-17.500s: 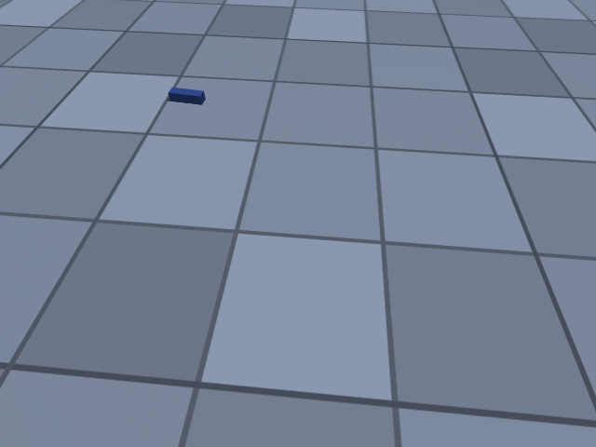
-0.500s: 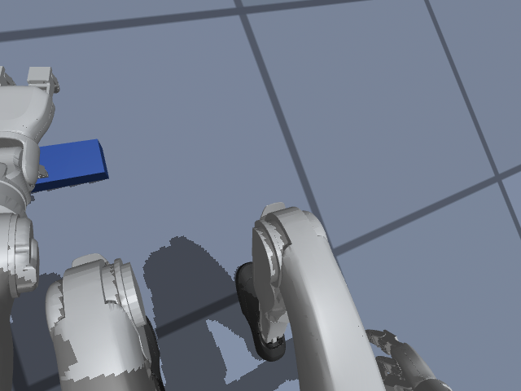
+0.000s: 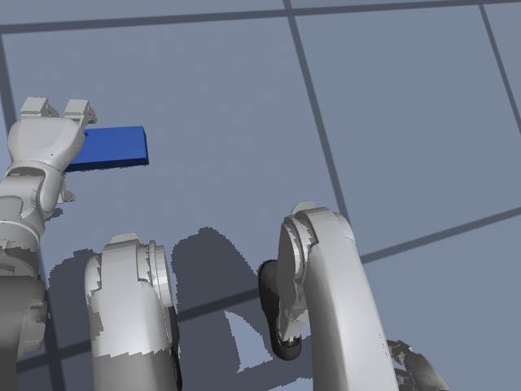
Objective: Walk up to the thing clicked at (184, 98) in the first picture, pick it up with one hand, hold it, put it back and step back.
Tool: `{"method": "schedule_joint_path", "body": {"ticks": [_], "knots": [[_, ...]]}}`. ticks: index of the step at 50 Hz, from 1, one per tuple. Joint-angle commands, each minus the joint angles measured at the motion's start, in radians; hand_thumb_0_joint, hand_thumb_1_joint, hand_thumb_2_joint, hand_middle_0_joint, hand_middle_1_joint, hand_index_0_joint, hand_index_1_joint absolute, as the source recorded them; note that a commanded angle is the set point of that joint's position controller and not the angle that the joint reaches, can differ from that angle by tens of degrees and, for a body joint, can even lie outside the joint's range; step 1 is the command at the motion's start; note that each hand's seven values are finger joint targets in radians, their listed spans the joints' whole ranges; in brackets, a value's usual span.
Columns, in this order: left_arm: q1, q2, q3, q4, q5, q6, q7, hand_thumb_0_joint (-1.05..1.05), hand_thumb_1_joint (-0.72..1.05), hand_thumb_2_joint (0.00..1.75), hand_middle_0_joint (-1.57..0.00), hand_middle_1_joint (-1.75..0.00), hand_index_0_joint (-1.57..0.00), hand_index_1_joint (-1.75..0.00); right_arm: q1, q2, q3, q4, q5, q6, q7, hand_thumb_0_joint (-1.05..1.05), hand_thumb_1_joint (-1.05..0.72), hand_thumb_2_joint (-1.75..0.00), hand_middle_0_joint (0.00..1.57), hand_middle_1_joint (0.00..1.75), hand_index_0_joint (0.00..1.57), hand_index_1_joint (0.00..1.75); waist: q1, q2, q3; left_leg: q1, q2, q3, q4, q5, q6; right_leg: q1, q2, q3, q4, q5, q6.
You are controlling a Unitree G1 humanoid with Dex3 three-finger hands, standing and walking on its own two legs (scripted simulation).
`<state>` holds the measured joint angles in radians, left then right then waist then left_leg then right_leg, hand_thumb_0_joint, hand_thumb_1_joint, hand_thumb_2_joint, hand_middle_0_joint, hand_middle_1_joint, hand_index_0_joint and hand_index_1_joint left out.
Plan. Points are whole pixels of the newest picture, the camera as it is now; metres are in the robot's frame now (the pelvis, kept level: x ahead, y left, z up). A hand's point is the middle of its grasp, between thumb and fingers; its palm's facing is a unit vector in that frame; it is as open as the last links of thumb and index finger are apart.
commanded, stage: close in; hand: left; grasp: from above
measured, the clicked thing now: (90, 150) +0.50 +0.23 -0.30
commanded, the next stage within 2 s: rest palm in 0.14 s
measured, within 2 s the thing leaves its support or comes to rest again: neither
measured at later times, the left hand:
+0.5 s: hand (76, 158) +0.46 +0.24 -0.22, palm faces -0.55 -0.04 -0.84, open 13.8 cm
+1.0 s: hand (81, 151) +0.49 +0.24 -0.26, palm faces -0.48 -0.07 -0.87, open 13.7 cm
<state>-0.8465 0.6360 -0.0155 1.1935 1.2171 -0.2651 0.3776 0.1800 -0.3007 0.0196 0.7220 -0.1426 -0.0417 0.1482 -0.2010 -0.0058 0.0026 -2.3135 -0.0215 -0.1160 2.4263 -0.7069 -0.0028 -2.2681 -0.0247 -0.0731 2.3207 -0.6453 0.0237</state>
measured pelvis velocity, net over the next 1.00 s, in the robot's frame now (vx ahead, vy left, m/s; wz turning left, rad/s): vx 0.01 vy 0.00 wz -0.08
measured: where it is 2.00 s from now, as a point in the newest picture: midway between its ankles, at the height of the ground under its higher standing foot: (225, 344)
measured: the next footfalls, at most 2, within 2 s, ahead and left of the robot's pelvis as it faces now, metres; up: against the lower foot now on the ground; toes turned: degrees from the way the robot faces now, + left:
none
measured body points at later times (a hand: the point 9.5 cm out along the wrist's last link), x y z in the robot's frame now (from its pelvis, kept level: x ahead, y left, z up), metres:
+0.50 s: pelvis +0.00 +0.00 -0.01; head +0.27 +0.06 +0.35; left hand +0.49 +0.24 -0.18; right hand +0.01 -0.27 -0.10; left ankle +0.07 +0.12 -0.29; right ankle +0.11 -0.13 -0.29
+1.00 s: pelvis +0.01 +0.00 -0.02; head +0.29 +0.06 +0.32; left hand +0.51 +0.24 -0.21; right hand +0.01 -0.26 -0.10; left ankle +0.07 +0.12 -0.29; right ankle +0.11 -0.13 -0.29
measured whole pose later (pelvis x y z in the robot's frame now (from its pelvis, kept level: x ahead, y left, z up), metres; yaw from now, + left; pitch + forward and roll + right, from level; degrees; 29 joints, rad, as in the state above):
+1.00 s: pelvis +0.01 +0.00 -0.02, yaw -4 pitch +32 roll -11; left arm -1.09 0.85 0.14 1.74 1.32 -0.18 0.60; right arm 0.15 -0.33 0.18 0.69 -0.24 -0.19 0.26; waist -0.39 -0.05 0.12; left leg -2.35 0.00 -0.18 2.53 -0.75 0.00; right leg -2.30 0.01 -0.13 2.37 -0.65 0.04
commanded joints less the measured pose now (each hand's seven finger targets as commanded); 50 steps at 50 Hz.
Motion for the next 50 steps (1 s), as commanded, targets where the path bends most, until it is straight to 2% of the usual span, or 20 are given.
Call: {"method": "schedule_joint_path", "body": {"ticks": [1,4,8,10,12,14,16,18,20,23,24,25,28,29,33,40,42,45,47,50], "knots": [[-0.548,0.251,0.065,-0.067,0.066,0.033,0.154,0.0,-0.49,1.06,-0.08,-1.08,-0.09,-1.07,0.205,-0.238,-0.087,0.02,0.004,0.003,-0.03,0.0,-0.91,-0.9,0.2,0.3,0.2,0.3,-0.105,0.368,-0.765,0.558,0.004,0.064,-0.293,0.162,0.012,0.283,0.043,-0.078,-0.224,0.178,-0.073],[-0.551,0.185,0.022,0.223,0.112,0.095,0.182,0.0,-0.47,1.03,-0.08,-1.06,-0.1,-1.04,0.196,-0.231,-0.049,0.043,-0.007,-0.002,-0.032,0.0,-0.9,-0.89,0.2,0.3,0.2,0.3,-0.143,0.258,-0.61,0.461,-0.001,0.068,-0.283,0.127,0.03,0.215,0.045,-0.087,-0.245,0.153,-0.067],[-0.496,0.135,-0.01,0.429,0.077,0.151,0.148,0.0,-0.44,0.97,-0.07,-1.09,-0.11,-1.05,0.184,-0.247,-0.021,0.036,-0.007,-0.031,-0.022,0.0,-0.9,-0.89,0.2,0.3,0.2,0.3,-0.136,0.194,-0.557,0.398,-0.01,0.062,-0.295,0.113,0.042,0.236,0.037,-0.084,-0.245,0.145,-0.06],[-0.478,0.128,-0.019,0.428,0.053,0.163,0.1,0.0,-0.44,0.92,-0.06,-1.08,-0.1,-1.04,0.17,-0.249,-0.013,0.018,-0.004,-0.043,-0.013,0.0,-0.9,-0.89,0.2,0.3,0.2,0.3,-0.14,0.221,-0.571,0.425,-0.012,0.059,-0.293,0.131,0.042,0.26,0.04,-0.085,-0.229,0.155,-0.061],[-0.526,0.196,0.002,0.336,0.051,0.157,0.06,0.0,-0.46,0.94,-0.07,-1.07,-0.1,-1.04,0.172,-0.263,-0.015,-0.006,0.002,-0.045,-0.009,0.0,-0.9,-0.89,0.2,0.3,0.2,0.3,-0.127,0.283,-0.645,0.483,-0.008,0.04,-0.303,0.161,0.03,0.276,0.029,-0.08,-0.208,0.174,-0.061],[-0.538,0.24,0.014,0.285,0.043,0.143,0.041,0.0,-0.5,0.97,-0.07,-1.05,-0.08,-1.04,0.171,-0.255,-0.008,-0.021,0.001,-0.032,-0.013,0.0,-0.91,-0.9,0.2,0.3,0.2,0.3,-0.117,0.302,-0.728,0.501,-0.009,0.06,-0.275,0.199,0.032,0.346,0.038,-0.078,-0.21,0.209,-0.06],[-0.511,0.237,0.017,0.314,0.04,0.126,0.043,0.0,-0.5,0.97,-0.06,-1.05,-0.08,-1.04,0.177,-0.252,0.003,-0.037,-0.002,-0.026,-0.015,0.0,-0.9,-0.9,0.2,0.3,0.2,0.3,-0.135,0.252,-0.705,0.438,-0.01,0.07,-0.249,0.211,0.038,0.382,0.04,-0.077,-0.212,0.225,-0.053],[-0.515,0.261,0.034,0.317,0.043,0.093,0.049,0.0,-0.5,0.98,-0.07,-1.05,-0.08,-1.03,0.199,-0.251,0.014,-0.024,-0.009,-0.025,-0.011,0.0,-0.9,-0.9,0.2,0.3,0.2,0.3,-0.162,0.207,-0.645,0.374,-0.011,0.074,-0.225,0.182,0.049,0.392,0.046,-0.077,-0.217,0.208,-0.046],[-0.538,0.333,0.08,0.266,0.051,0.053,0.068,0.0,-0.51,1.0,-0.07,-1.03,-0.07,-1.03,0.214,-0.257,0.023,-0.025,-0.016,-0.026,-0.012,0.0,-0.9,-0.9,0.2,0.3,0.2,0.3,-0.148,0.217,-0.673,0.384,-0.01,0.071,-0.213,0.187,0.047,0.411,0.047,-0.079,-0.216,0.203,-0.048],[-0.521,0.326,0.074,0.251,0.078,-0.003,0.119,0.0,-0.5,0.96,-0.06,-1.04,-0.07,-1.02,0.218,-0.267,0.03,-0.025,-0.033,-0.038,-0.007,0.0,-0.9,-0.9,0.2,0.3,0.2,0.3,-0.155,0.306,-0.689,0.447,-0.005,0.066,-0.2,0.226,0.028,0.392,0.051,-0.096,-0.194,0.227,-0.057],[-0.507,0.311,0.07,0.295,0.081,-0.017,0.138,0.0,-0.48,0.93,-0.06,-1.05,-0.08,-1.03,0.218,-0.265,0.037,-0.02,-0.045,-0.047,0.0,0.0,-0.9,-0.9,0.2,0.3,0.2,0.3,-0.178,0.285,-0.647,0.433,-0.003,0.062,-0.188,0.199,0.029,0.37,0.055,-0.103,-0.186,0.21,-0.054],[-0.516,0.344,0.075,0.262,0.097,-0.03,0.159,0.0,-0.48,0.93,-0.06,-1.06,-0.08,-1.03,0.214,-0.26,0.046,-0.013,-0.05,-0.055,0.004,0.0,-0.9,-0.9,0.2,0.3,0.2,0.3,-0.172,0.31,-0.662,0.441,-0.001,0.064,-0.187,0.187,0.03,0.386,0.06,-0.1,-0.184,0.209,-0.05],[-0.485,0.394,0.126,0.239,0.106,-0.036,0.229,0.0,-0.48,0.95,-0.06,-1.02,-0.08,-1.0,0.218,-0.273,0.04,-0.008,-0.063,-0.071,0.015,0.0,-0.9,-0.9,0.2,0.3,0.2,0.3,-0.149,0.38,-0.705,0.493,0.005,0.057,-0.193,0.209,0.019,0.369,0.06,-0.111,-0.162,0.225,-0.056],[-0.489,0.378,0.126,0.262,0.113,-0.03,0.249,0.0,-0.48,0.95,-0.06,-1.03,-0.08,-1.0,0.219,-0.278,0.035,-0.002,-0.074,-0.08,0.022,0.0,-0.9,-0.9,0.2,0.3,0.2,0.3,-0.173,0.382,-0.685,0.499,0.008,0.054,-0.184,0.21,0.018,0.344,0.058,-0.12,-0.156,0.227,-0.054],[-0.511,0.374,0.124,0.329,0.142,0.006,0.299,0.0,-0.46,0.99,-0.07,-1.03,-0.08,-1.02,0.233,-0.292,0.048,0.016,-0.091,-0.103,0.053,0.0,-0.89,-0.89,0.2,0.3,0.2,0.3,-0.203,0.379,-0.664,0.49,0.013,0.043,-0.16,0.235,0.018,0.332,0.063,-0.135,-0.137,0.262,-0.05],[-0.501,0.375,0.109,0.47,0.123,0.078,0.299,0.0,-0.46,0.99,-0.07,-1.04,-0.08,-1.02,0.229,-0.317,0.074,0.02,-0.099,-0.132,0.094,0.0,-0.89,-0.9,0.2,0.3,0.2,0.3,-0.222,0.34,-0.574,0.414,0.015,0.034,-0.148,0.221,0.03,0.356,0.07,-0.143,-0.144,0.265,-0.046],[-0.479,0.399,0.119,0.467,0.108,0.086,0.282,0.0,-0.46,0.97,-0.06,-1.03,-0.08,-1.01,0.212,-0.325,0.074,0.009,-0.094,-0.139,0.098,0.0,-0.89,-0.9,0.2,0.3,0.2,0.3,-0.197,0.354,-0.586,0.415,0.017,0.029,-0.163,0.225,0.028,0.371,0.074,-0.144,-0.145,0.259,-0.048],[-0.453,0.449,0.169,0.485,0.101,0.095,0.263,0.0,-0.46,0.96,-0.07,-1.03,-0.08,-1.01,0.234,-0.332,0.076,0.006,-0.101,-0.139,0.106,0.0,-0.89,-0.9,0.2,0.3,0.2,0.3,-0.21,0.322,-0.581,0.414,0.018,0.024,-0.156,0.245,0.031,0.406,0.069,-0.146,-0.144,0.277,-0.043],[-0.449,0.446,0.17,0.466,0.09,0.09,0.254,0.0,-0.47,0.97,-0.06,-1.03,-0.08,-1.02,0.227,-0.327,0.073,-0.005,-0.092,-0.131,0.105,0.0,-0.9,-0.9,0.2,0.3,0.2,0.3,-0.201,0.326,-0.612,0.411,0.018,0.022,-0.157,0.259,0.031,0.436,0.074,-0.141,-0.147,0.291,-0.045],[-0.506,0.425,0.15,0.436,0.084,0.06,0.239,0.0,-0.47,0.95,-0.06,-1.02,-0.08,-1.01,0.225,-0.326,0.084,0.001,-0.099,-0.135,0.105,0.0,-0.89,-0.9,0.2,0.3,0.2,0.3,-0.24,0.327,-0.584,0.41,0.021,0.011,-0.145,0.236,0.033,0.409,0.074,-0.149,-0.15,0.273,-0.043]]}}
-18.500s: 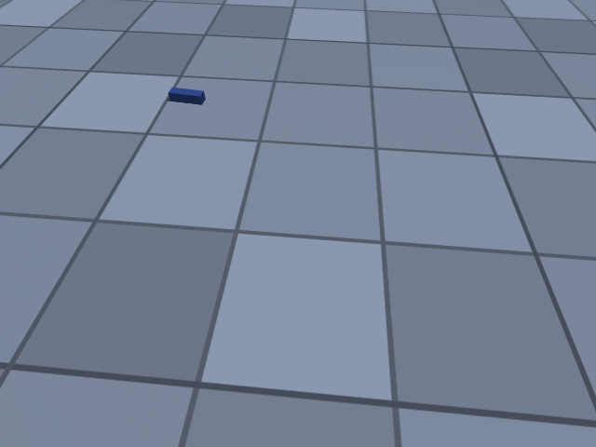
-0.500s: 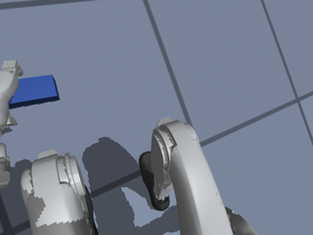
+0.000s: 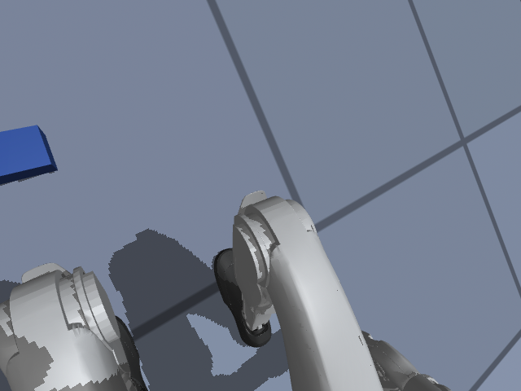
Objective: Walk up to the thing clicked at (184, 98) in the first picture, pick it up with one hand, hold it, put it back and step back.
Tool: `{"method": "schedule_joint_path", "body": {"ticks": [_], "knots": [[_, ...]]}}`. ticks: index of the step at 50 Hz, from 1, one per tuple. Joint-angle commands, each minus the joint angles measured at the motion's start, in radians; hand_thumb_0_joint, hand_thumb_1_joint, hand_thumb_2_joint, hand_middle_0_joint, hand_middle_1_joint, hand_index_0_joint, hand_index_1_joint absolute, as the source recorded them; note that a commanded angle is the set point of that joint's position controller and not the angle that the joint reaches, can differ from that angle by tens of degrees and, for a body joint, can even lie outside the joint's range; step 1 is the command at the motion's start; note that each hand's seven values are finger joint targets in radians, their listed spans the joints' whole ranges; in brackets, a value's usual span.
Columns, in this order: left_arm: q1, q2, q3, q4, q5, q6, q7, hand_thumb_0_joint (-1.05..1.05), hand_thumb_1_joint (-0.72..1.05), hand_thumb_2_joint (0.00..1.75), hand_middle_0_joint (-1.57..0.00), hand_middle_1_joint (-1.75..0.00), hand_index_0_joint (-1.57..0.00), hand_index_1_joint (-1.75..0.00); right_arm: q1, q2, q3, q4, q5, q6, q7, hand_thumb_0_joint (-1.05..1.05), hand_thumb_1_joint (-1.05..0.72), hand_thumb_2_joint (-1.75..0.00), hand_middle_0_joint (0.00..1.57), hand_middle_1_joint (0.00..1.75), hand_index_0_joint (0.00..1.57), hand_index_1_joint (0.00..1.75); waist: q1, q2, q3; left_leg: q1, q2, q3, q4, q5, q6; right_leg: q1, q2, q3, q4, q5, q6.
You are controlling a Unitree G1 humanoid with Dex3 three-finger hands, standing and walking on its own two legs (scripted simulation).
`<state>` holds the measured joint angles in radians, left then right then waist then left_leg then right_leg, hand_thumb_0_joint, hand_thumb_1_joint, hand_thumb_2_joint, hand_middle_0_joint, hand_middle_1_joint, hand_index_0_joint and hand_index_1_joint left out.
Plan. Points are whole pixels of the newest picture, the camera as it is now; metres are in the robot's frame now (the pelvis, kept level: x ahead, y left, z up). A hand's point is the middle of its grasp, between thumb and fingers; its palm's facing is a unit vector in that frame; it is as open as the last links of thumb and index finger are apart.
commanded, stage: rest palm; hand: left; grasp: from above
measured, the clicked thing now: out of the picture +0.47 +0.27 -0.28
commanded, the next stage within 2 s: close in 0.56 s
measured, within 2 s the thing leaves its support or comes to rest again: neither
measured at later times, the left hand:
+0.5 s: hand out of the picture +0.47 +0.25 -0.25, palm faces -0.42 -0.07 -0.90, open 13.7 cm
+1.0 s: hand out of the picture +0.47 +0.25 -0.25, palm faces -0.46 -0.08 -0.88, open 13.0 cm
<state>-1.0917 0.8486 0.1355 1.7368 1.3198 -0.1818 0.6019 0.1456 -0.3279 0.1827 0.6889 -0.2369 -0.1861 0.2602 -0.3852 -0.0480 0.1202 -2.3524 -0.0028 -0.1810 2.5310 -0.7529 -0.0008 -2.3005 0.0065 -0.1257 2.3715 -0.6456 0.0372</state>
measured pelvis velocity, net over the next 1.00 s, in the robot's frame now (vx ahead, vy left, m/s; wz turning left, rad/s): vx -0.01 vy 0.00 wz -0.05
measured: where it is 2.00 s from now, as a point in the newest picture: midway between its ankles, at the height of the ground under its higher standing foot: (192, 348)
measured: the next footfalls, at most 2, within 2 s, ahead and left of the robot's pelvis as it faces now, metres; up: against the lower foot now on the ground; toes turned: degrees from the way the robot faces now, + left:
none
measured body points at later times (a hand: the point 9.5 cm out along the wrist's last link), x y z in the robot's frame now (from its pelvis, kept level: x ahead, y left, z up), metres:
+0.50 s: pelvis -0.01 +0.01 +0.00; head +0.28 +0.11 +0.33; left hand +0.48 +0.25 -0.20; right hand +0.02 -0.25 -0.06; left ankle +0.06 +0.12 -0.27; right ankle +0.11 -0.12 -0.27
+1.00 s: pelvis -0.01 +0.00 +0.00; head +0.28 +0.10 +0.33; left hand +0.49 +0.25 -0.20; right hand +0.02 -0.25 -0.06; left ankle +0.06 +0.12 -0.27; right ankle +0.11 -0.12 -0.27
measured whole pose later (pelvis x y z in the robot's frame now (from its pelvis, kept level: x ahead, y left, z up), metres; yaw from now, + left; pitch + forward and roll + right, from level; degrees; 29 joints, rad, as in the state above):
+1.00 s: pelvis -0.01 +0.00 +0.00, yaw -3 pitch +29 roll -14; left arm -1.11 0.93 0.04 1.77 1.33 -0.25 0.65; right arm 0.13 -0.35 0.29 0.66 -0.26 -0.25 0.30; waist -0.41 -0.11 0.18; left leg -2.32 0.00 -0.24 2.56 -0.76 0.00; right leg -2.25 0.02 -0.18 2.35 -0.63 0.05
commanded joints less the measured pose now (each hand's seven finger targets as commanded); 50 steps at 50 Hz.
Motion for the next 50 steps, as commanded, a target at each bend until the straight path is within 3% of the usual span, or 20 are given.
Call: {"method": "schedule_joint_path", "body": {"ticks": [1,2,3,5,7,8,9,10,17,21,23,26,29,33,35,37,39,44,48,50], "knots": [[-0.27,0.217,-0.011,-0.115,-0.016,-0.033,0.01,0.0,-0.48,0.96,-0.06,-1.03,-0.08,-1.01,0.257,-0.295,-0.075,0.032,-0.002,0.008,-0.008,0.0,-0.9,-0.9,0.2,0.3,0.2,0.3,-0.061,0.374,-0.697,0.452,0.003,0.079,-0.236,0.283,0.033,0.451,0.044,-0.094,-0.202,0.28,-0.056],[-0.293,0.231,-0.009,-0.127,-0.024,-0.046,0.012,0.0,-0.48,0.97,-0.07,-1.03,-0.08,-1.01,0.249,-0.3,-0.073,0.037,0.001,0.006,-0.011,0.0,-0.9,-0.9,0.2,0.3,0.2,0.3,-0.054,0.378,-0.701,0.442,0.004,0.077,-0.237,0.262,0.033,0.445,0.045,-0.093,-0.204,0.261,-0.057],[-0.28,0.216,-0.019,-0.104,-0.015,-0.056,0.009,0.0,-0.48,0.97,-0.07,-1.03,-0.08,-1.01,0.258,-0.292,-0.06,0.039,-0.006,0.004,-0.008,0.0,-0.9,-0.9,0.2,0.3,0.2,0.3,-0.074,0.366,-0.669,0.432,0.001,0.077,-0.227,0.263,0.033,0.451,0.042,-0.098,-0.207,0.263,-0.054],[-0.276,0.204,-0.043,-0.11,-0.015,-0.079,0.007,0.0,-0.48,0.99,-0.07,-1.03,-0.08,-1.02,0.248,-0.288,-0.049,0.045,-0.008,0.0,-0.006,0.0,-0.9,-0.9,0.2,0.3,0.2,0.3,-0.074,0.35,-0.659,0.433,0.002,0.076,-0.221,0.246,0.034,0.453,0.046,-0.099,-0.211,0.251,-0.049],[-0.294,0.235,-0.036,-0.141,-0.004,-0.103,0.03,0.0,-0.48,0.98,-0.07,-1.02,-0.08,-1.01,0.247,-0.305,-0.045,0.047,-0.013,-0.002,-0.01,0.0,-0.9,-0.9,0.2,0.3,0.2,0.3,-0.064,0.4,-0.685,0.467,0.004,0.068,-0.229,0.253,0.025,0.444,0.048,-0.111,-0.207,0.251,-0.057],[-0.272,0.2,-0.067,-0.123,-0.003,-0.107,0.037,0.0,-0.49,0.97,-0.06,-1.03,-0.07,-1.01,0.227,-0.315,-0.058,0.048,-0.011,-0.008,-0.011,0.0,-0.9,-0.9,0.2,0.3,0.2,0.3,-0.06,0.416,-0.67,0.487,0.006,0.066,-0.234,0.24,0.019,0.419,0.051,-0.112,-0.204,0.239,-0.061],[-0.27,0.219,-0.062,-0.123,0.01,-0.113,0.05,0.0,-0.48,0.96,-0.06,-1.04,-0.08,-1.02,0.228,-0.309,-0.049,0.05,-0.015,-0.012,-0.007,0.0,-0.9,-0.9,0.2,0.3,0.2,0.3,-0.058,0.434,-0.673,0.495,0.01,0.062,-0.244,0.243,0.015,0.423,0.054,-0.12,-0.2,0.24,-0.061],[-0.28,0.199,-0.084,-0.134,0.022,-0.115,0.061,0.0,-0.47,0.96,-0.07,-1.04,-0.08,-1.02,0.22,-0.316,-0.052,0.044,-0.022,-0.017,-0.003,0.0,-0.9,-0.9,0.2,0.3,0.2,0.3,-0.066,0.446,-0.673,0.52,0.011,0.055,-0.247,0.254,0.009,0.406,0.052,-0.126,-0.19,0.249,-0.061],[-0.265,0.188,-0.103,-0.044,0.049,-0.052,0.143,0.0,-0.46,0.98,-0.07,-1.04,-0.09,-1.02,0.178,-0.336,-0.042,0.049,-0.03,-0.047,0.022,0.0,-0.9,-0.9,0.2,0.3,0.2,0.3,-0.075,0.437,-0.592,0.495,0.019,0.037,-0.268,0.237,0.003,0.36,0.06,-0.136,-0.188,0.249,-0.06],[-0.294,0.204,-0.082,-0.041,0.033,-0.009,0.158,0.0,-0.46,0.97,-0.07,-1.04,-0.09,-1.02,0.184,-0.357,-0.044,0.032,-0.022,-0.069,0.043,0.0,-0.9,-0.9,0.2,0.3,0.2,0.3,-0.088,0.444,-0.59,0.495,0.024,0.029,-0.262,0.258,0.003,0.353,0.054,-0.132,-0.18,0.27,-0.056],[-0.293,0.263,-0.03,-0.031,0.023,0.013,0.16,0.0,-0.46,0.97,-0.07,-1.03,-0.09,-1.02,0.188,-0.365,-0.036,0.025,-0.02,-0.073,0.049,0.0,-0.9,-0.9,0.2,0.3,0.2,0.3,-0.084,0.433,-0.608,0.497,0.026,0.029,-0.256,0.268,0.008,0.384,0.058,-0.13,-0.182,0.281,-0.053],[-0.275,0.267,-0.005,0.008,0.014,0.035,0.144,0.0,-0.47,0.95,-0.07,-1.03,-0.08,-1.01,0.198,-0.363,-0.03,0.016,-0.018,-0.078,0.057,0.0,-0.9,-0.9,0.2,0.3,0.2,0.3,-0.096,0.425,-0.587,0.475,0.022,0.033,-0.256,0.266,0.011,0.4,0.051,-0.128,-0.18,0.275,-0.051],[-0.279,0.302,0.01,-0.016,-0.005,0.034,0.109,0.0,-0.47,0.93,-0.06,-1.03,-0.08,-1.02,0.192,-0.361,-0.029,0.01,-0.009,-0.079,0.052,0.0,-0.9,-0.9,0.2,0.3,0.2,0.3,-0.08,0.447,-0.613,0.476,0.021,0.033,-0.264,0.232,0.012,0.408,0.052,-0.125,-0.186,0.24,-0.055],[-0.265,0.276,-0.024,-0.048,-0.035,0.009,0.057,0.0,-0.48,0.96,-0.07,-1.05,-0.08,-1.04,0.188,-0.339,-0.016,0.008,-0.005,-0.076,0.045,0.0,-0.91,-0.91,0.2,0.3,0.2,0.3,-0.09,0.422,-0.631,0.46,0.02,0.044,-0.236,0.246,0.022,0.459,0.058,-0.12,-0.201,0.263,-0.051],[-0.267,0.258,-0.046,-0.072,-0.043,-0.01,0.036,0.0,-0.4,0.9,-0.1,-1.06,-0.13,-1.02,0.209,-0.333,-0.01,0.008,-0.011,-0.074,0.043,0.0,-0.9,-0.9,0.2,0.3,0.2,0.3,-0.104,0.413,-0.628,0.461,0.018,0.051,-0.227,0.258,0.025,0.484,0.059,-0.123,-0.212,0.275,-0.047],[-0.314,0.299,-0.04,-0.156,-0.054,-0.035,0.035,0.0,-0.39,0.93,-0.12,-1.05,-0.14,-1.03,0.222,-0.343,-0.015,0.02,-0.004,-0.062,0.034,0.0,-0.9,-0.9,0.2,0.3,0.2,0.3,-0.085,0.452,-0.703,0.488,0.023,0.049,-0.229,0.291,0.021,0.529,0.062,-0.119,-0.216,0.303,-0.052],[-0.271,0.235,-0.076,-0.08,-0.059,-0.05,0.029,0.0,-0.38,0.88,-0.1,-1.06,-0.14,-1.02,0.232,-0.341,0.001,0.02,-0.012,-0.062,0.035,0.0,-0.9,-0.9,0.2,0.3,0.2,0.3,-0.116,0.408,-0.637,0.467,0.022,0.041,-0.219,0.297,0.02,0.507,0.059,-0.137,-0.211,0.305,-0.049],[-0.289,0.267,-0.085,-0.099,-0.022,-0.087,0.061,0.0,-0.35,0.91,-0.14,-1.03,-0.16,-1.01,0.227,-0.344,0.008,0.028,-0.011,-0.05,0.027,0.0,-0.89,-0.9,0.2,0.3,0.2,0.3,-0.095,0.449,-0.647,0.493,0.027,0.029,-0.24,0.299,0.01,0.491,0.068,-0.143,-0.204,0.308,-0.055],[-0.248,0.255,-0.102,-0.033,0.016,-0.074,0.095,0.0,-0.27,0.93,-0.2,-1.03,-0.22,-1.01,0.192,-0.357,0.01,-0.002,-0.02,-0.059,0.031,0.0,-0.89,-0.9,0.2,0.3,0.2,0.3,-0.103,0.432,-0.557,0.476,0.027,0.028,-0.248,0.253,0.009,0.427,0.071,-0.148,-0.201,0.272,-0.053],[-0.272,0.293,-0.071,-0.059,0.024,-0.06,0.122,0.0,-0.25,0.93,-0.21,-1.03,-0.23,-1.0,0.195,-0.361,0.009,0.003,-0.017,-0.059,0.028,0.0,-0.89,-0.9,0.2,0.3,0.2,0.3,-0.09,0.423,-0.588,0.476,0.027,0.027,-0.259,0.264,0.01,0.444,0.071,-0.143,-0.217,0.279,-0.053]]}}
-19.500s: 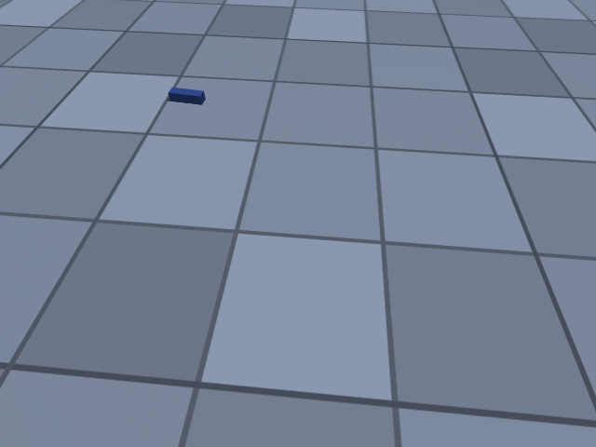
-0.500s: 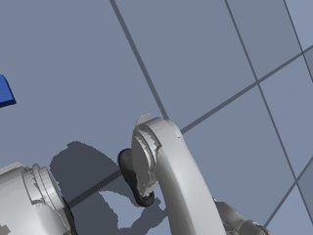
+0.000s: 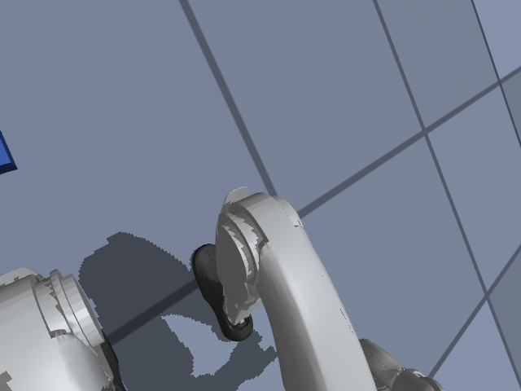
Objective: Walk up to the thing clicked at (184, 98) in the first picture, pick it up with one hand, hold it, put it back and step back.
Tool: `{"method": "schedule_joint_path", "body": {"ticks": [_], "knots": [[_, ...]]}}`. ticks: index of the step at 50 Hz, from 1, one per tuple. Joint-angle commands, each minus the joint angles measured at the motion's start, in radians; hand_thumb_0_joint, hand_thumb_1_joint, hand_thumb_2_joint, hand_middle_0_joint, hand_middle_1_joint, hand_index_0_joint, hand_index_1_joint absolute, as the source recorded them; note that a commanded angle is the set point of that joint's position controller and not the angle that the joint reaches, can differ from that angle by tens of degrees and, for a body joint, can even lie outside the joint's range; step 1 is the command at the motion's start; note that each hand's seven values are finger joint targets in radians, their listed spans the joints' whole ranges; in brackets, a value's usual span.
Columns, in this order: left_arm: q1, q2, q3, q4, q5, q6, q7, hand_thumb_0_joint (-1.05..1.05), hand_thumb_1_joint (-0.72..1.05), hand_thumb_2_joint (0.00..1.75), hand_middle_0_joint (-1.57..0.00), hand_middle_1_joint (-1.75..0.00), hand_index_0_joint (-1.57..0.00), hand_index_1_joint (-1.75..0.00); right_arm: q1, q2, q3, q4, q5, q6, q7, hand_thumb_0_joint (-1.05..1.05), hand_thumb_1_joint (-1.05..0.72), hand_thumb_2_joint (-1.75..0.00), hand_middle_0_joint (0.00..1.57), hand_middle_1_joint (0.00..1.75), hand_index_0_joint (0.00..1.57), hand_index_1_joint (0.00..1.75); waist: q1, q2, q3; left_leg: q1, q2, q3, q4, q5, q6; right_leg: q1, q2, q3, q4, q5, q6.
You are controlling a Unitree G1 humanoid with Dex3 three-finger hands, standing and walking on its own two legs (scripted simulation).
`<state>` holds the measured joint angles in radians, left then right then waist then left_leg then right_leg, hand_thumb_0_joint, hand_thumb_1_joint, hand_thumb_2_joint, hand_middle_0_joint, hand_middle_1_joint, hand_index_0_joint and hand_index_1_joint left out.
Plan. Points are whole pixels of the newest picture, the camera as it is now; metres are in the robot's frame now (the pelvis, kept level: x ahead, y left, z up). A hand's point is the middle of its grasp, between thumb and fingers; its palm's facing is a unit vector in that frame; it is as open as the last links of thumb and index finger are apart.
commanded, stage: close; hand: left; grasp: from above
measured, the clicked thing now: out of the picture +0.47 +0.29 -0.28
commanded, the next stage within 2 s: settle in 1.50 s
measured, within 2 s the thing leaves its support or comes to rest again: leaves its support in 1.94 s
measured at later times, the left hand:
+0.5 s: hand out of the picture +0.45 +0.28 -0.26, palm faces -0.48 -0.12 -0.87, open 11.7 cm
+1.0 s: hand out of the picture +0.45 +0.28 -0.26, palm faces -0.46 -0.13 -0.88, open 10.2 cm
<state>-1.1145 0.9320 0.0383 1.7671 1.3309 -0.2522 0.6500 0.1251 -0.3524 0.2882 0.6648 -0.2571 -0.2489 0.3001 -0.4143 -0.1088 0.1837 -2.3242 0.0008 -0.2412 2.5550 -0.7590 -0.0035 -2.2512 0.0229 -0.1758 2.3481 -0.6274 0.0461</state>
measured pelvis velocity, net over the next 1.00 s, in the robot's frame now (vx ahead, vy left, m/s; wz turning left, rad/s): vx -0.01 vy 0.00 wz -0.01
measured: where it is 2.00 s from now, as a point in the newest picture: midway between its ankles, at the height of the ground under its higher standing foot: (173, 348)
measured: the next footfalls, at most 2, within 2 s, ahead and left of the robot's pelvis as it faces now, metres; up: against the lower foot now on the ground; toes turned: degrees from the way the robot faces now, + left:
none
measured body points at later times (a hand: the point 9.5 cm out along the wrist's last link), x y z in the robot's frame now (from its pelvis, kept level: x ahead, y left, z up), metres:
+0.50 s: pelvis +0.00 +0.00 +0.00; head +0.29 +0.12 +0.32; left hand +0.47 +0.29 -0.21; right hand +0.03 -0.25 -0.05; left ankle +0.06 +0.12 -0.27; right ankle +0.12 -0.12 -0.27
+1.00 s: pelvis -0.01 +0.00 +0.01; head +0.29 +0.11 +0.32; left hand +0.47 +0.28 -0.21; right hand +0.03 -0.26 -0.04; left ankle +0.06 +0.12 -0.27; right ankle +0.12 -0.12 -0.27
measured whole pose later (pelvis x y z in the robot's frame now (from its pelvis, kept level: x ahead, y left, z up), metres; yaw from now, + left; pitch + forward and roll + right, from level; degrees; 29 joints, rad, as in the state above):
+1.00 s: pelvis -0.01 +0.00 +0.01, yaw +0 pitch +29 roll -14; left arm -1.11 0.97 0.08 1.76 1.29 -0.19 0.65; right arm 0.13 -0.39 0.29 0.63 -0.24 -0.27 0.29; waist -0.43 -0.13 0.22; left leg -2.32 0.01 -0.24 2.53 -0.74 0.00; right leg -2.24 0.03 -0.17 2.31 -0.60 0.05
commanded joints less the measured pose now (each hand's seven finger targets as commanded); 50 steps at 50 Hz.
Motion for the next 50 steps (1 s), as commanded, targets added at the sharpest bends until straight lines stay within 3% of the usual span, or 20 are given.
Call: {"method": "schedule_joint_path", "body": {"ticks": [1,2,3,4,5,6,10,14,16,20,22,27,30,31,33,36,37,41,45,50], "knots": [[-0.25,0.192,0.013,-0.09,0.012,0.02,0.083,0.0,-0.26,0.91,-0.21,-1.01,-0.23,-0.99,0.2,-0.341,-0.105,0.021,0.003,0.002,-0.012,0.0,-0.89,-0.9,0.2,0.3,0.2,0.3,-0.059,0.499,-0.657,0.455,0.024,0.087,-0.289,0.276,0.01,0.389,0.055,-0.091,-0.192,0.265,-0.064],[-0.237,0.168,0.001,-0.04,0.007,0.032,0.086,0.0,-0.26,0.86,-0.2,-1.0,-0.23,-0.96,0.202,-0.339,-0.101,0.017,0.002,-0.004,-0.01,0.0,-0.89,-0.9,0.2,0.3,0.2,0.3,-0.073,0.5,-0.618,0.443,0.024,0.088,-0.297,0.253,0.008,0.377,0.053,-0.092,-0.189,0.252,-0.065],[-0.231,0.207,0.032,-0.048,0.011,0.039,0.096,0.0,-0.26,0.84,-0.19,-1.0,-0.22,-0.97,0.207,-0.345,-0.102,0.015,-0.003,-0.004,-0.008,0.0,-0.89,-0.9,0.2,0.3,0.2,0.3,-0.071,0.487,-0.614,0.436,0.028,0.084,-0.301,0.239,0.009,0.378,0.056,-0.097,-0.194,0.237,-0.063],[-0.241,0.199,0.024,-0.063,0.014,0.049,0.093,0.0,-0.26,0.83,-0.19,-1.0,-0.22,-0.96,0.199,-0.35,-0.109,0.007,0.001,-0.01,-0.006,0.0,-0.89,-0.9,0.2,0.3,0.2,0.3,-0.07,0.483,-0.614,0.437,0.027,0.082,-0.296,0.241,0.009,0.359,0.05,-0.094,-0.191,0.233,-0.061],[-0.219,0.214,0.043,-0.025,0.007,0.063,0.092,0.0,-0.25,0.83,-0.2,-0.99,-0.23,-0.95,0.201,-0.342,-0.098,0.004,0.002,-0.009,-0.007,0.0,-0.89,-0.9,0.2,0.3,0.2,0.3,-0.076,0.464,-0.605,0.424,0.028,0.083,-0.298,0.219,0.012,0.367,0.052,-0.093,-0.195,0.22,-0.061],[-0.249,0.214,0.035,-0.054,0.003,0.068,0.088,0.0,-0.24,0.85,-0.21,-0.99,-0.24,-0.96,0.2,-0.358,-0.112,0.007,0.008,-0.012,-0.009,0.0,-0.89,-0.9,0.2,0.3,0.2,0.3,-0.077,0.486,-0.611,0.429,0.028,0.082,-0.303,0.211,0.01,0.358,0.048,-0.089,-0.19,0.212,-0.061],[-0.26,0.24,0.082,-0.091,-0.022,0.082,0.071,0.0,-0.24,0.83,-0.22,-0.97,-0.25,-0.94,0.22,-0.347,-0.111,0.001,0.01,-0.019,-0.002,0.0,-0.89,-0.9,0.2,0.3,0.2,0.3,-0.074,0.505,-0.659,0.473,0.032,0.072,-0.297,0.254,0.01,0.38,0.041,-0.091,-0.183,0.245,-0.059],[-0.233,0.224,0.069,-0.074,-0.051,0.077,0.037,0.0,-0.22,0.77,-0.22,-0.96,-0.26,-0.92,0.227,-0.336,-0.109,0.013,0.015,-0.016,-0.008,0.0,-0.9,-0.9,0.2,0.3,0.2,0.3,-0.075,0.498,-0.67,0.448,0.027,0.09,-0.286,0.253,0.015,0.426,0.044,-0.084,-0.201,0.25,-0.06],[-0.229,0.196,0.042,-0.085,-0.057,0.061,0.009,0.0,-0.19,0.79,-0.25,-0.96,-0.28,-0.92,0.229,-0.323,-0.105,0.014,0.013,-0.011,-0.009,0.0,-0.9,-0.9,0.2,0.3,0.2,0.3,-0.082,0.499,-0.64,0.442,0.028,0.088,-0.286,0.243,0.015,0.416,0.043,-0.086,-0.2,0.236,-0.061],[-0.251,0.179,0.002,-0.152,-0.069,0.031,-0.019,0.0,-0.14,0.84,-0.29,-0.99,-0.32,-0.95,0.23,-0.333,-0.1,0.012,0.014,-0.007,-0.018,0.0,-0.9,-0.9,0.2,0.3,0.2,0.3,-0.085,0.516,-0.678,0.5,0.03,0.083,-0.271,0.294,0.009,0.424,0.043,-0.096,-0.198,0.272,-0.062],[-0.279,0.196,0.007,-0.191,-0.062,0.013,-0.015,0.0,-0.1,0.83,-0.31,-0.99,-0.35,-0.95,0.247,-0.346,-0.102,0.018,0.016,-0.005,-0.018,0.0,-0.89,-0.9,0.2,0.3,0.2,0.3,-0.082,0.542,-0.689,0.529,0.032,0.068,-0.281,0.323,0.0,0.411,0.04,-0.105,-0.187,0.285,-0.066],[-0.221,0.171,-0.012,-0.093,-0.035,-0.002,0.023,0.0,-0.08,0.81,-0.32,-0.96,-0.36,-0.92,0.227,-0.334,-0.081,0.013,0.007,0.001,-0.018,0.0,-0.89,-0.9,0.2,0.3,0.2,0.3,-0.08,0.484,-0.638,0.469,0.03,0.074,-0.284,0.289,0.006,0.415,0.053,-0.106,-0.2,0.276,-0.062],[-0.221,0.215,0.01,-0.081,-0.008,0.006,0.055,0.0,-0.03,0.78,-0.35,-0.95,-0.39,-0.9,0.224,-0.341,-0.083,0.005,0.005,0.0,-0.02,0.0,-0.89,-0.9,0.2,0.3,0.2,0.3,-0.072,0.498,-0.614,0.457,0.028,0.078,-0.303,0.264,0.007,0.402,0.053,-0.103,-0.201,0.255,-0.063],[-0.22,0.219,0.01,-0.084,-0.006,0.013,0.065,0.0,-0.02,0.78,-0.37,-0.93,-0.41,-0.89,0.207,-0.345,-0.086,0.004,0.004,0.0,-0.022,0.0,-0.89,-0.9,0.2,0.3,0.2,0.3,-0.066,0.489,-0.614,0.457,0.03,0.08,-0.304,0.253,0.006,0.405,0.056,-0.098,-0.205,0.248,-0.064],[-0.237,0.221,0.016,-0.09,0.0,0.023,0.075,0.0,0.02,0.79,-0.4,-0.93,-0.43,-0.89,0.21,-0.356,-0.087,-0.008,0.002,-0.009,-0.017,0.0,-0.89,-0.9,0.2,0.3,0.2,0.3,-0.082,0.498,-0.61,0.47,0.031,0.075,-0.3,0.26,0.006,0.384,0.052,-0.101,-0.195,0.253,-0.061],[-0.24,0.215,0.015,-0.09,-0.014,0.046,0.097,0.0,0.04,0.74,-0.41,-0.91,-0.45,-0.86,0.189,-0.356,-0.095,-0.007,0.004,-0.016,-0.019,0.0,-0.89,-0.9,0.2,0.3,0.2,0.3,-0.083,0.485,-0.619,0.457,0.035,0.077,-0.302,0.241,0.007,0.408,0.056,-0.093,-0.213,0.246,-0.06],[-0.233,0.221,0.029,-0.064,-0.016,0.054,0.097,0.0,0.04,0.74,-0.41,-0.9,-0.45,-0.86,0.21,-0.351,-0.086,-0.01,0.0,-0.02,-0.015,0.0,-0.89,-0.9,0.2,0.3,0.2,0.3,-0.097,0.466,-0.612,0.449,0.034,0.076,-0.297,0.24,0.011,0.411,0.052,-0.096,-0.211,0.248,-0.057],[-0.247,0.238,0.031,-0.081,-0.046,0.075,0.073,0.0,0.08,0.74,-0.45,-0.89,-0.49,-0.85,0.212,-0.358,-0.089,-0.016,0.005,-0.028,-0.016,0.0,-0.9,-0.9,0.2,0.3,0.2,0.3,-0.1,0.467,-0.621,0.45,0.035,0.081,-0.291,0.227,0.014,0.423,0.048,-0.085,-0.218,0.24,-0.054],[-0.268,0.275,0.056,-0.123,-0.06,0.068,0.045,0.0,0.1,0.72,-0.47,-0.87,-0.5,-0.83,0.225,-0.356,-0.092,-0.005,0.015,-0.026,-0.021,0.0,-0.9,-0.9,0.2,0.3,0.2,0.3,-0.082,0.507,-0.662,0.485,0.037,0.073,-0.302,0.247,0.009,0.439,0.046,-0.085,-0.21,0.245,-0.061],[-0.236,0.266,0.044,-0.112,-0.052,0.051,0.02,0.0,0.16,0.7,-0.51,-0.87,-0.55,-0.82,0.218,-0.339,-0.08,-0.011,0.018,-0.008,-0.028,0.0,-0.9,-0.9,0.2,0.3,0.2,0.3,-0.076,0.489,-0.644,0.441,0.031,0.089,-0.284,0.251,0.015,0.449,0.049,-0.086,-0.215,0.249,-0.062]]}}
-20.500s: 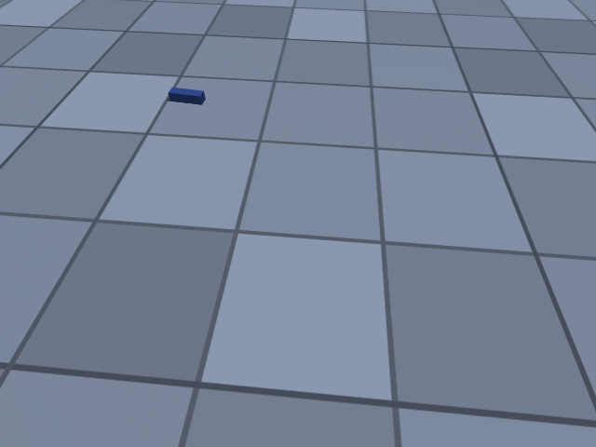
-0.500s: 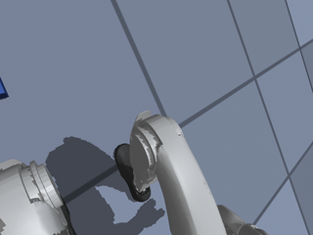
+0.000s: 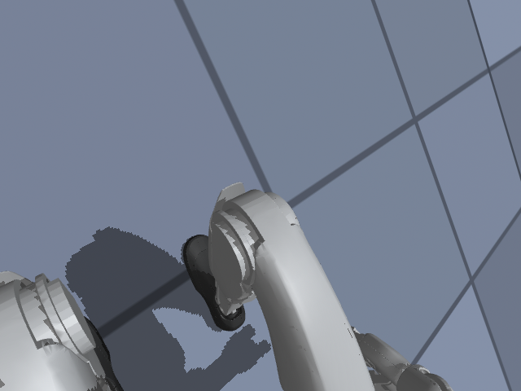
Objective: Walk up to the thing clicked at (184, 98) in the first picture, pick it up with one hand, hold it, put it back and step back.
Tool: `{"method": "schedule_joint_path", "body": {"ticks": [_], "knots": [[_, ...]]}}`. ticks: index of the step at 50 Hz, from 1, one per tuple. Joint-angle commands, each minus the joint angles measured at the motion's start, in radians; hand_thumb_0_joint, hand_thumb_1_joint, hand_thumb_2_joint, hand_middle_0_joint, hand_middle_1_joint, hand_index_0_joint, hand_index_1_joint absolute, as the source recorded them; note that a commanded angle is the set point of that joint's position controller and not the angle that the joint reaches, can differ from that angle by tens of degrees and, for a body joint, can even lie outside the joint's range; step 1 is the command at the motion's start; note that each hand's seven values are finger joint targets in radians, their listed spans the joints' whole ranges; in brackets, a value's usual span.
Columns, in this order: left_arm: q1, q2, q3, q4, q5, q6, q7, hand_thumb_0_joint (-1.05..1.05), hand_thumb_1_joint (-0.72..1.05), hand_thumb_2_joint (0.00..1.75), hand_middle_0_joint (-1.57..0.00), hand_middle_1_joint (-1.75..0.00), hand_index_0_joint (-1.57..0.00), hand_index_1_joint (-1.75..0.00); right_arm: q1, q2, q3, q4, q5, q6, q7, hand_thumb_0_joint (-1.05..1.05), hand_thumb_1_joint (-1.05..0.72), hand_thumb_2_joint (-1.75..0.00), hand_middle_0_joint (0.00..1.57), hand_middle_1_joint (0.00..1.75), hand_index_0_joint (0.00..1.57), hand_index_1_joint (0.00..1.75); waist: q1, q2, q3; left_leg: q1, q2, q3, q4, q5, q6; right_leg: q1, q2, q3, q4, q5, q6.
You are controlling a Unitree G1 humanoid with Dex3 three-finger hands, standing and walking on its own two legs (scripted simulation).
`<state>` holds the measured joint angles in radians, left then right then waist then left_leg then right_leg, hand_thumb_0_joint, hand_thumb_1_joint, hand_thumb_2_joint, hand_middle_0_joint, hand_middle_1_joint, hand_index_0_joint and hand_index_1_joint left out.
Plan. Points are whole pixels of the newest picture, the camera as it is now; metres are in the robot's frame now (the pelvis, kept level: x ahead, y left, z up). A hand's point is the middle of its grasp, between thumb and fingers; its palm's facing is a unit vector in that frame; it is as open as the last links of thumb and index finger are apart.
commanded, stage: close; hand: left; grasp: from above
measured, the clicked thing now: out of the picture +0.47 +0.29 -0.29
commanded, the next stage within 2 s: settle in 0.50 s
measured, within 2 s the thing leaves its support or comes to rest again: leaves its support in 0.94 s
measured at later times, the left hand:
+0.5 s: hand out of the picture +0.46 +0.28 -0.27, palm faces -0.46 -0.11 -0.88, open 9.8 cm
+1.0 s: hand out of the picture +0.47 +0.30 -0.25, palm faces -0.41 -0.11 -0.91, open 9.7 cm
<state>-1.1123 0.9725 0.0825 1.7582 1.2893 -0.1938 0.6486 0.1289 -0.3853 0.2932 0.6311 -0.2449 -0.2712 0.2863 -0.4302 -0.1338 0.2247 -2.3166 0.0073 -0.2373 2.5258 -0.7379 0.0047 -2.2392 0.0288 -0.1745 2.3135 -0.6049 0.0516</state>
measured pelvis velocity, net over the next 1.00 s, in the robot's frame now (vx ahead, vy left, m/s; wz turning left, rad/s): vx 0.00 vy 0.00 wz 0.00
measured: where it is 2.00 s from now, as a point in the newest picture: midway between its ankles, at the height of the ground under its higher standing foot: (165, 339)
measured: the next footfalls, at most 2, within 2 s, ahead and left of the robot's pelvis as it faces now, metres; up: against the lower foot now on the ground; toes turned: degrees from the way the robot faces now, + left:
none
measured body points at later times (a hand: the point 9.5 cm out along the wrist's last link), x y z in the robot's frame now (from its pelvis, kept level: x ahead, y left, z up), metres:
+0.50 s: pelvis +0.00 +0.00 +0.00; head +0.29 +0.12 +0.32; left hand +0.48 +0.29 -0.22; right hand +0.04 -0.25 -0.05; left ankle +0.06 +0.12 -0.28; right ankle +0.13 -0.12 -0.28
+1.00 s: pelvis +0.00 +0.00 +0.01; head +0.30 +0.12 +0.32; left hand +0.49 +0.30 -0.20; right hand +0.04 -0.26 -0.04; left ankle +0.06 +0.12 -0.28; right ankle +0.13 -0.12 -0.28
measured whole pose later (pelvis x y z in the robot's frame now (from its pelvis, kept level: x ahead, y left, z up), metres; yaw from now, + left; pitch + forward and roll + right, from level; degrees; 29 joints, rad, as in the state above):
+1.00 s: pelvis +0.00 +0.00 +0.01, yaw +0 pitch +31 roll -14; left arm -1.02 0.93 0.13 1.54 1.29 -0.18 0.58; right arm 0.18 -0.38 0.24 0.61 -0.23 -0.24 0.28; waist -0.39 -0.10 0.18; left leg -2.33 0.00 -0.23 2.50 -0.74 0.00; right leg -2.25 0.02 -0.17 2.29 -0.62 0.04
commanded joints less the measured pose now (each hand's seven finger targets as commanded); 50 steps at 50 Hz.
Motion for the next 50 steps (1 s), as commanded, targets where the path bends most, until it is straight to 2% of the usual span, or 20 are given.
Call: {"method": "schedule_joint_path", "body": {"ticks": [1,3,7,9,15,17,21,22,30,32,37,41,43,44,45,46,47,48,49,50], "knots": [[-0.222,0.234,-0.002,-0.097,-0.009,-0.01,0.019,0.0,0.18,0.72,-0.52,-0.87,-0.56,-0.83,0.21,-0.307,-0.083,0.02,0.006,0.018,-0.017,0.0,-0.89,-0.9,0.2,0.3,0.2,0.3,-0.058,0.504,-0.685,0.424,0.025,0.091,-0.257,0.225,0.009,0.454,0.048,-0.082,-0.191,0.225,-0.066],[-0.228,0.238,0.01,-0.128,-0.005,-0.02,0.018,0.0,0.21,0.73,-0.54,-0.86,-0.58,-0.82,0.223,-0.31,-0.09,0.021,0.009,0.023,-0.02,0.0,-0.89,-0.9,0.2,0.3,0.2,0.3,-0.052,0.51,-0.687,0.441,0.024,0.09,-0.252,0.252,0.008,0.437,0.043,-0.086,-0.183,0.24,-0.067],[-0.21,0.208,-0.003,-0.092,0.013,-0.034,0.025,0.0,0.26,0.73,-0.57,-0.88,-0.61,-0.83,0.233,-0.315,-0.086,0.022,0.001,0.03,-0.019,0.0,-0.89,-0.9,0.2,0.3,0.2,0.3,-0.066,0.52,-0.671,0.47,0.027,0.07,-0.262,0.289,-0.003,0.411,0.044,-0.105,-0.169,0.258,-0.07],[-0.205,0.193,-0.017,-0.065,0.015,-0.043,0.028,0.0,0.3,0.72,-0.6,-0.87,-0.64,-0.82,0.223,-0.318,-0.083,0.018,-0.006,0.027,-0.018,0.0,-0.89,-0.9,0.2,0.3,0.2,0.3,-0.077,0.516,-0.643,0.474,0.029,0.061,-0.268,0.268,-0.007,0.39,0.042,-0.112,-0.165,0.24,-0.07],[-0.24,0.229,-0.022,-0.092,0.035,-0.037,0.046,0.0,0.42,0.75,-0.69,-0.88,-0.74,-0.83,0.21,-0.333,-0.09,0.006,-0.009,0.026,-0.028,0.0,-0.89,-0.9,0.2,0.3,0.2,0.3,-0.073,0.539,-0.643,0.466,0.029,0.066,-0.287,0.203,-0.003,0.388,0.045,-0.102,-0.18,0.199,-0.069],[-0.231,0.201,-0.041,-0.092,0.035,-0.03,0.044,0.0,0.43,0.77,-0.71,-0.88,-0.75,-0.83,0.203,-0.326,-0.082,0.009,-0.009,0.018,-0.026,0.0,-0.89,-0.9,0.2,0.3,0.2,0.3,-0.078,0.513,-0.629,0.459,0.027,0.07,-0.271,0.207,-0.001,0.379,0.039,-0.1,-0.174,0.207,-0.063],[-0.248,0.22,-0.032,-0.082,0.034,-0.022,0.052,0.0,0.49,0.81,-0.76,-0.89,-0.8,-0.86,0.213,-0.324,-0.074,0.011,-0.007,0.014,-0.025,0.0,-0.9,-0.9,0.2,0.3,0.2,0.3,-0.083,0.511,-0.633,0.461,0.03,0.061,-0.272,0.223,-0.001,0.384,0.039,-0.101,-0.173,0.221,-0.062],[-0.243,0.209,-0.045,-0.082,0.03,-0.017,0.05,0.0,0.51,0.82,-0.77,-0.89,-0.8,-0.86,0.199,-0.32,-0.067,0.004,-0.008,0.012,-0.024,0.0,-0.89,-0.9,0.2,0.3,0.2,0.3,-0.084,0.494,-0.627,0.453,0.029,0.062,-0.271,0.21,0.0,0.385,0.04,-0.1,-0.177,0.211,-0.061],[-0.255,0.237,-0.019,-0.087,0.016,-0.009,0.055,0.0,0.55,0.86,-0.81,-0.9,-0.84,-0.87,0.215,-0.334,-0.081,0.004,-0.002,0.016,-0.025,0.0,-0.9,-0.9,0.2,0.3,0.2,0.3,-0.08,0.522,-0.654,0.467,0.033,0.065,-0.277,0.241,-0.002,0.41,0.046,-0.096,-0.186,0.236,-0.064],[-0.244,0.232,-0.02,-0.075,0.017,-0.006,0.049,0.0,0.46,0.84,-0.79,-0.89,-0.83,-0.86,0.228,-0.328,-0.071,-0.003,-0.007,0.014,-0.022,0.0,-0.91,-0.9,0.2,0.3,0.2,0.3,-0.088,0.504,-0.64,0.453,0.029,0.07,-0.268,0.236,0.004,0.418,0.042,-0.096,-0.187,0.235,-0.061],[-0.276,0.252,-0.005,-0.127,0.009,0.002,0.024,0.0,0.41,0.82,-0.77,-0.85,-0.8,-0.83,0.23,-0.347,-0.097,-0.009,0.003,0.013,-0.029,0.0,-0.91,-0.9,0.2,0.3,0.2,0.3,-0.077,0.537,-0.647,0.47,0.028,0.071,-0.283,0.203,-0.002,0.387,0.034,-0.091,-0.185,0.194,-0.07],[-0.283,0.291,0.04,-0.224,0.004,0.002,0.028,0.0,0.41,0.8,-0.78,-0.84,-0.8,-0.81,0.246,-0.338,-0.115,-0.017,0.009,0.025,-0.035,0.0,-0.91,-0.9,0.2,0.3,0.2,0.3,-0.043,0.582,-0.743,0.502,0.026,0.081,-0.298,0.223,-0.004,0.43,0.035,-0.083,-0.194,0.216,-0.075],[-0.277,0.25,0.024,-0.252,0.004,0.003,0.017,0.0,0.4,0.76,-0.77,-0.82,-0.8,-0.79,0.225,-0.326,-0.12,-0.02,0.013,0.021,-0.032,0.0,-0.91,-0.9,0.2,0.3,0.2,0.3,-0.029,0.616,-0.764,0.533,0.026,0.082,-0.297,0.247,-0.013,0.404,0.033,-0.086,-0.18,0.229,-0.084],[-0.249,0.278,0.054,-0.251,0.001,0.006,0.015,0.0,0.42,0.74,-0.78,-0.81,-0.81,-0.78,0.235,-0.329,-0.133,-0.005,0.014,0.025,-0.032,0.0,-0.91,-0.91,0.2,0.3,0.2,0.3,-0.026,0.613,-0.768,0.528,0.026,0.09,-0.289,0.261,-0.011,0.411,0.038,-0.085,-0.184,0.24,-0.083],[-0.261,0.248,0.038,-0.319,0.004,0.005,0.003,0.0,0.43,0.74,-0.77,-0.82,-0.81,-0.78,0.24,-0.319,-0.137,-0.02,0.017,0.023,-0.027,0.0,-0.91,-0.9,0.2,0.3,0.2,0.3,-0.024,0.64,-0.8,0.547,0.023,0.1,-0.281,0.298,-0.01,0.425,0.038,-0.08,-0.183,0.269,-0.083],[-0.252,0.31,0.101,-0.369,-0.004,0.006,0.006,0.0,0.43,0.72,-0.77,-0.82,-0.81,-0.78,0.267,-0.325,-0.151,0.003,0.017,0.03,-0.027,0.0,-0.91,-0.9,0.2,0.3,0.2,0.3,-0.005,0.66,-0.865,0.574,0.022,0.1,-0.283,0.343,-0.013,0.46,0.034,-0.082,-0.181,0.3,-0.084],[-0.238,0.315,0.117,-0.46,-0.007,0.008,0.002,0.0,0.46,0.74,-0.79,-0.82,-0.83,-0.78,0.262,-0.323,-0.164,-0.011,0.026,0.035,-0.026,0.0,-0.91,-0.9,0.2,0.3,0.2,0.3,0.032,0.711,-0.941,0.616,0.018,0.102,-0.29,0.386,-0.022,0.467,0.028,-0.077,-0.172,0.323,-0.095],[-0.189,0.247,0.089,-0.446,-0.023,0.016,-0.011,0.0,0.47,0.73,-0.81,-0.79,-0.84,-0.76,0.245,-0.299,-0.17,-0.014,0.032,0.036,-0.02,0.0,-0.91,-0.9,0.2,0.3,0.2,0.3,0.039,0.711,-0.939,0.623,0.019,0.107,-0.284,0.403,-0.023,0.452,0.029,-0.074,-0.167,0.33,-0.098],[-0.193,0.159,0.035,-0.425,-0.037,0.023,-0.028,0.0,0.48,0.71,-0.81,-0.8,-0.85,-0.76,0.24,-0.28,-0.165,0.003,0.034,0.036,-0.013,0.0,-0.91,-0.9,0.2,0.3,0.2,0.3,0.02,0.691,-0.901,0.609,0.019,0.113,-0.29,0.393,-0.02,0.433,0.032,-0.074,-0.172,0.324,-0.095],[-0.201,0.123,0.015,-0.46,-0.037,0.026,-0.041,0.0,0.49,0.71,-0.81,-0.81,-0.85,-0.76,0.254,-0.276,-0.177,0.025,0.037,0.039,-0.008,0.0,-0.91,-0.9,0.2,0.3,0.2,0.3,0.019,0.709,-0.911,0.625,0.017,0.116,-0.295,0.406,-0.021,0.417,0.035,-0.077,-0.181,0.328,-0.094]]}}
